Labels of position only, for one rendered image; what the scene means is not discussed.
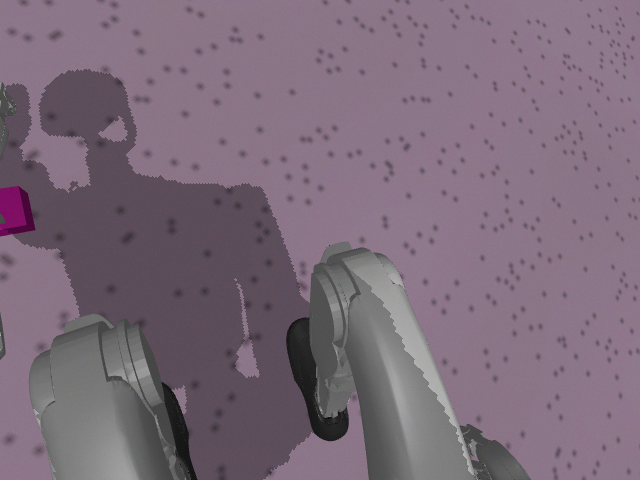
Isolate small box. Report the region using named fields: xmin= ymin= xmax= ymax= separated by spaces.
xmin=0 ymin=186 xmax=35 ymax=236

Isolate left robot foot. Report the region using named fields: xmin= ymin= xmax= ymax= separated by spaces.
xmin=162 ymin=382 xmax=197 ymax=480

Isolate left robot hand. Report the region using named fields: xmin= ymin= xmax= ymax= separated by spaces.
xmin=0 ymin=82 xmax=17 ymax=224

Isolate right robot hand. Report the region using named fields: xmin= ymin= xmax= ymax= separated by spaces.
xmin=459 ymin=424 xmax=531 ymax=480

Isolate right robot foot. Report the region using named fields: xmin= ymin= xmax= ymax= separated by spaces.
xmin=286 ymin=318 xmax=349 ymax=441

